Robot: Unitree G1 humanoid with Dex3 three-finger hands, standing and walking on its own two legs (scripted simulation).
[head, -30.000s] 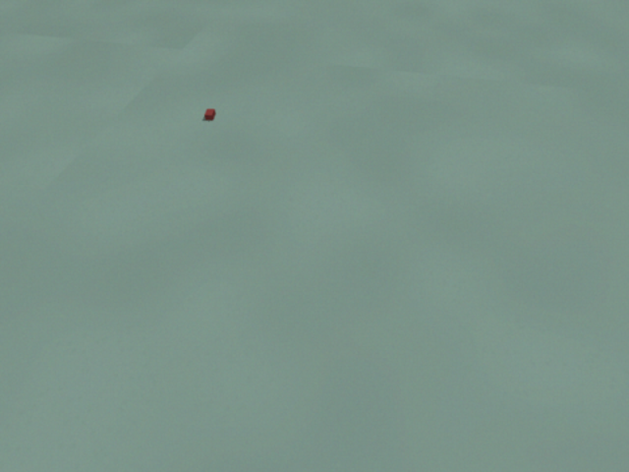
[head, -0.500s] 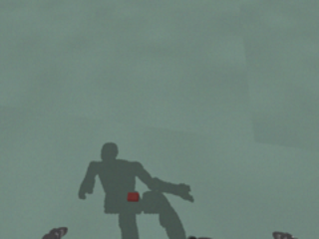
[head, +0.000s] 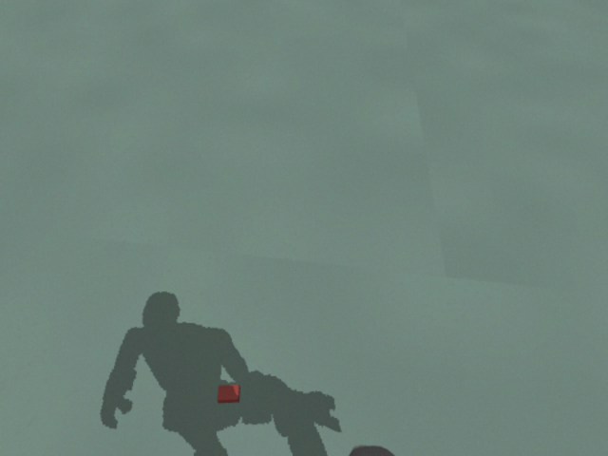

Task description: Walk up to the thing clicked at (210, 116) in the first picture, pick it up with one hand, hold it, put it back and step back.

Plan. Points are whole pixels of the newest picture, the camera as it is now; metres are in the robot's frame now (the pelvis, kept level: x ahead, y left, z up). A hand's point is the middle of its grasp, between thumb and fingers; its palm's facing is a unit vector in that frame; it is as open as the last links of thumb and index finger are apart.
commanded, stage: walk up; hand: left
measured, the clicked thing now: (228, 393) +0.42 +0.21 -0.76
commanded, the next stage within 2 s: stand in 1.38 s
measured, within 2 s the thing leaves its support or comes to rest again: neither
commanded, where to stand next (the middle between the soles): +0.04 -0.04 m, yaw +2 degrees
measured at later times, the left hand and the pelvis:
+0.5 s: hand out of the picture +0.16 +0.27 -0.16, palm faces +0.02 -0.90 -0.43, open 7.4 cm; pelvis +0.00 +0.00 -0.04, yaw +3 degrees
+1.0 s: hand out of the picture +0.05 +0.27 -0.15, palm faces -0.05 -0.89 -0.45, open 7.4 cm; pelvis -0.01 -0.03 -0.02, yaw +0 degrees
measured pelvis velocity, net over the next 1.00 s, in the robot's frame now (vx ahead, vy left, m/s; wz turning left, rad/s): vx -0.01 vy -0.03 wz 0.00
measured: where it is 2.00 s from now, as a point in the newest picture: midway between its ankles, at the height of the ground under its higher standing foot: outside the picture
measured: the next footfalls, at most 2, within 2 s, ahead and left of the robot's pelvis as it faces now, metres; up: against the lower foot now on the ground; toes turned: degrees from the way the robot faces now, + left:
right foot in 0.10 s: +0.13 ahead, -0.15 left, +0.00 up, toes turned -1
left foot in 0.50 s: +0.04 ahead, +0.12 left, +0.00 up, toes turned +3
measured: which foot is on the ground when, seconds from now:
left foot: down 0.00-0.12, up 0.14-0.48, down 0.50-0.98, up 1.00-1.00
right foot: up 0.00-0.08, down 0.10-0.52, up 0.54-0.96, down 0.98-1.00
